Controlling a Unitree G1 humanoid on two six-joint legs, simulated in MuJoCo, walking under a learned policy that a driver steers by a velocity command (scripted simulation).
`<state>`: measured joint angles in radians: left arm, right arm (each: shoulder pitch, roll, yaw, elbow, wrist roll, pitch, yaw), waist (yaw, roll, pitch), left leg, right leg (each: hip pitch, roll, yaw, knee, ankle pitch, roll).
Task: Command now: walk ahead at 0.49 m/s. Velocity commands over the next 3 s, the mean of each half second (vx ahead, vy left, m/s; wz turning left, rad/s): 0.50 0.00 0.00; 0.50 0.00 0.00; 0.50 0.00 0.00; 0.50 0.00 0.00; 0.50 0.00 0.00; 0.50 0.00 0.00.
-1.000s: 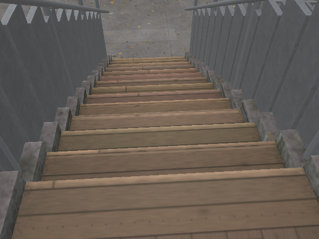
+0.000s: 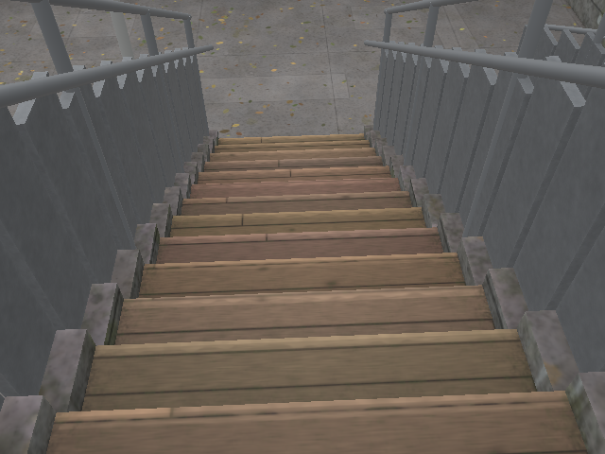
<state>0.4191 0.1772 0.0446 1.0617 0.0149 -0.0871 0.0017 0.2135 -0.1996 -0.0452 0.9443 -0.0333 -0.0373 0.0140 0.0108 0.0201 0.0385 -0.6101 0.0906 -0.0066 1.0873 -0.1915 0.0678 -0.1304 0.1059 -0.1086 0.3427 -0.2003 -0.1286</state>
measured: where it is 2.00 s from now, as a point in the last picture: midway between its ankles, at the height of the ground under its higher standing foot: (314, 336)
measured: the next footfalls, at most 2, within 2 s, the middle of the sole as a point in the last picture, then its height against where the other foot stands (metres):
left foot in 0.30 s outside the picture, level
right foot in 0.96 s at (357, 438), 0.16 m lower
